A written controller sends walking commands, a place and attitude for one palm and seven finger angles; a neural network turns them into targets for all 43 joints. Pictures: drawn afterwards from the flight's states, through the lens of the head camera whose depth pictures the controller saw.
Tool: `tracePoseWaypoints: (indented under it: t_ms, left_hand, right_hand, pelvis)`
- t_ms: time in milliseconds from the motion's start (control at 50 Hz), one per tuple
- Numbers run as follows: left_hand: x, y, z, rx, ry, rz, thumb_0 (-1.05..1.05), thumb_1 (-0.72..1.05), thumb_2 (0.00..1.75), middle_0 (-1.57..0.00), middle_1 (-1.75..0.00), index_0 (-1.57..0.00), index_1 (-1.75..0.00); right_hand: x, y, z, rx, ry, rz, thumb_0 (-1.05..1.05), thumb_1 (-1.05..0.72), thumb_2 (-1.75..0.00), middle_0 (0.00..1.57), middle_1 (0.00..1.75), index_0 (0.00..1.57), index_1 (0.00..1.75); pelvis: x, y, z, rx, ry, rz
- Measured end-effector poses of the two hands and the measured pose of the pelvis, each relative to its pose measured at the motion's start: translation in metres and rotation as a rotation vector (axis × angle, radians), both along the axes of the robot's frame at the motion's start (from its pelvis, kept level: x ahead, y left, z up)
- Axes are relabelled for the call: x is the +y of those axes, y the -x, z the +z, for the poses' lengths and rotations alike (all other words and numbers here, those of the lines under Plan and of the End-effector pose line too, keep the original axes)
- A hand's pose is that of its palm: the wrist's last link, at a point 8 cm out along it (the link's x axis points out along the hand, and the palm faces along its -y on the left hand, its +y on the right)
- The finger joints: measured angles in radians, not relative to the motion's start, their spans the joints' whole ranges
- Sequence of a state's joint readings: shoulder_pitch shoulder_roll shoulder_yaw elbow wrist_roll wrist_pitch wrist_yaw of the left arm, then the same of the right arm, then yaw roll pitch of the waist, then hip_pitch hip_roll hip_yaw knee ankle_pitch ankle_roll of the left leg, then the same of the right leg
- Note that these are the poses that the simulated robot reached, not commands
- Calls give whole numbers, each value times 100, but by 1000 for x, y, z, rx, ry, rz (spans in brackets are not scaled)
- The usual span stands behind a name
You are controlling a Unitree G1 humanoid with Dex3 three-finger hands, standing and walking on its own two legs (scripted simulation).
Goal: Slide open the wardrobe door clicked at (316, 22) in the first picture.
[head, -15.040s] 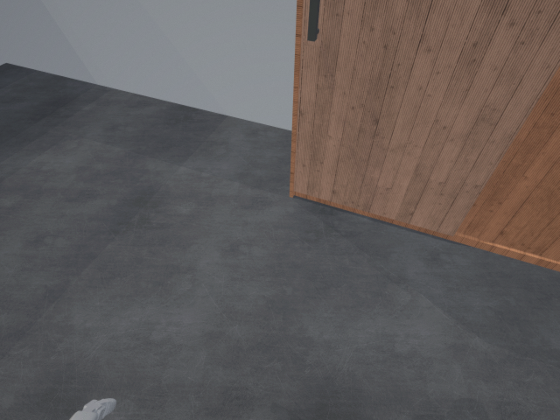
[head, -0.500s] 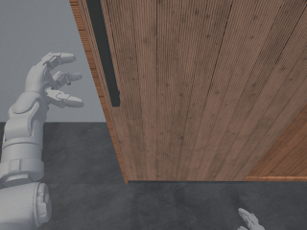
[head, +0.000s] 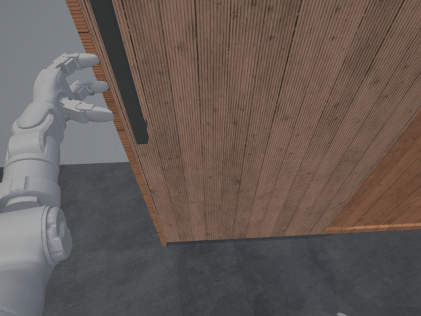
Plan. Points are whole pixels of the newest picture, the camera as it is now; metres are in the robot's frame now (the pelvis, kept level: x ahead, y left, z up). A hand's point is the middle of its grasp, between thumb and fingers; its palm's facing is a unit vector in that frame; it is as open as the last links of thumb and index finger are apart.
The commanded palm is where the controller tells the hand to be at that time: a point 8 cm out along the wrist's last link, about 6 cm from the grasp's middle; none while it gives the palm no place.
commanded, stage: move the hooked fingers beside the handle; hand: left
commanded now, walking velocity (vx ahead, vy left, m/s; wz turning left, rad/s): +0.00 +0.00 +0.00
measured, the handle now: (126, 72) +0.52 +0.17 +0.20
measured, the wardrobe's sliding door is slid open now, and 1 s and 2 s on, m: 0.00 0.00 0.00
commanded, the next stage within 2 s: feel for the door with the fingertips in 1.62 s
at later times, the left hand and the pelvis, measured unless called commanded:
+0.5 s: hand (79, 98) +0.44 +0.24 +0.20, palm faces +0.08 -1.00 +0.01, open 14.0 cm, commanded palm +0.43 +0.28 +0.20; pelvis +0.00 +0.00 +0.00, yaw +0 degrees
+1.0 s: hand (93, 94) +0.47 +0.23 +0.19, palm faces +0.08 -1.00 +0.00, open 13.9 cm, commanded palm +0.43 +0.28 +0.19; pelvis +0.00 +0.01 +0.00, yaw -2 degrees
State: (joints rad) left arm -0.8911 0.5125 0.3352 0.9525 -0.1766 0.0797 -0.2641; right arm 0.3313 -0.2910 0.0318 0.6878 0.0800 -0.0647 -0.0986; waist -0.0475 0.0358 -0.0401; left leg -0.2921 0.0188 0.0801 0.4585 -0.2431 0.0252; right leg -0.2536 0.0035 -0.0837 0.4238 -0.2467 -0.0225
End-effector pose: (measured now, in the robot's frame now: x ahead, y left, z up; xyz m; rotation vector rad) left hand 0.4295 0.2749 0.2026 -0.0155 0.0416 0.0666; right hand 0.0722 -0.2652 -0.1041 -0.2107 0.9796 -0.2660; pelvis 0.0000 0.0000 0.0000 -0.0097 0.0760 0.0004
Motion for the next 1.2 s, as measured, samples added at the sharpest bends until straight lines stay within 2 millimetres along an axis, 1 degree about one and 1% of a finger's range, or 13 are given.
tracePoseWaypoints:
  t_ms: [120, 200, 260, 360, 460, 560, 640, 720, 820, 920, 1000, 1080, 1200]
  left_hand:
    - [-5, -13, -4, -26, 1, 11, -1, -50, 30, -30, -120, -30, -120]
    - [-2, -12, -5, -52, -4, 19, -1, -50, 30, -30, -120, -30, -120]
    - [4, -7, -7, -43, -8, 22, -1, -50, 30, -30, -120, -30, -120]
    - [17, 5, -13, -17, -9, 36, -1, -50, 30, -30, -120, -30, -120]
    - [19, 14, -6, -52, -14, 27, -1, -50, 30, -30, -120, -30, -120]
    - [12, 10, -4, -22, 5, 1, -1, -51, 30, -30, -120, -30, -120]
    - [8, 1, -12, 22, 1, 8, -1, -51, 30, -30, -120, -30, -120]
    - [1, -8, -12, -15, -8, 9, -1, -51, 30, -30, -120, -30, -120]
    - [-6, -17, -4, -65, 5, -5, -1, -50, 30, -30, -120, -30, -120]
    - [-1, -19, -4, -39, 0, -4, -1, -50, 30, -32, -121, -32, -121]
    - [6, -14, -14, -4, -16, 14, -1, -50, 30, -32, -121, -32, -121]
    - [7, -3, -18, -31, -14, 15, -1, -50, 30, -31, -120, -31, -121]
    - [2, 5, -5, -77, -7, 9, -1, -51, 30, -30, -120, -30, -120]
  right_hand:
    - [-2, 20, -2, 44, 0, -36, 1, -90, -90, 20, 30, 20, 30]
    - [-2, 30, -2, 61, -6, -64, 1, -90, -90, 20, 30, 20, 30]
    - [-2, 33, -2, 66, -10, -73, 1, -90, -90, 20, 30, 20, 30]
    - [-1, 27, -1, 56, -9, -63, 1, -90, -90, 20, 30, 20, 30]
    - [1, 12, 2, 25, 3, -23, 1, -90, -90, 20, 30, 20, 30]
    - [5, -3, 5, -13, 15, 15, 1, -90, -90, 20, 30, 20, 30]
    - [7, -5, 5, -27, 17, 26, 0, -90, -90, 20, 30, 20, 30]
    - [9, 5, 3, -8, 14, 19, 0, -90, -90, 20, 30, 20, 30]
    - [11, 25, -1, 43, 2, -13, 0, -90, -90, 20, 30, 20, 30]
    - [11, 43, -5, 92, -11, -52, 0, -90, -90, 20, 30, 20, 30]
    - [9, 49, -7, 113, -16, -68, 1, -90, -90, 20, 30, 20, 30]
    - [7, 45, -5, 111, -12, -62, 1, -90, -90, 20, 30, 20, 30]
    - [4, 20, 0, 45, 2, -29, 1, -90, -90, 20, 30, 20, 30]
  pelvis:
    - [1, -2, 0, 19, -2, -20]
    - [1, -5, 0, 18, -2, -34]
    - [1, -6, 0, 14, -1, -38]
    - [2, -5, 0, 6, 1, -32]
    - [3, 0, 0, -1, 5, -14]
    - [5, 6, -2, 4, 7, 6]
    - [6, 10, -2, 20, 8, 9]
    - [8, 10, -3, 33, 6, 2]
    - [9, 4, -3, 36, 5, -12]
    - [9, -1, -2, 37, 4, -26]
    - [9, -2, -2, 34, 3, -31]
    - [8, -3, -1, 24, 4, -30]
    - [5, -1, -1, 6, 7, -15]
